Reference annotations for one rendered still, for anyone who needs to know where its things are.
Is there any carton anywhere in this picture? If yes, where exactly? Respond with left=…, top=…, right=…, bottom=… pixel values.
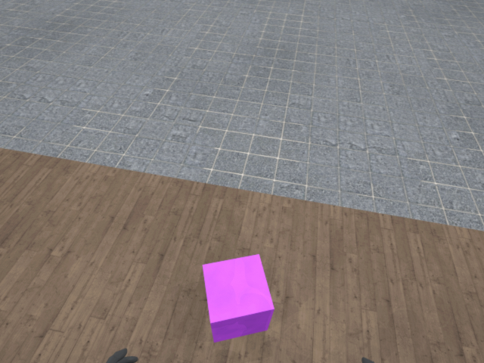
left=203, top=254, right=275, bottom=343

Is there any robot left hand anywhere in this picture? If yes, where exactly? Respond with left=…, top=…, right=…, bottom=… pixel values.
left=106, top=348, right=138, bottom=363

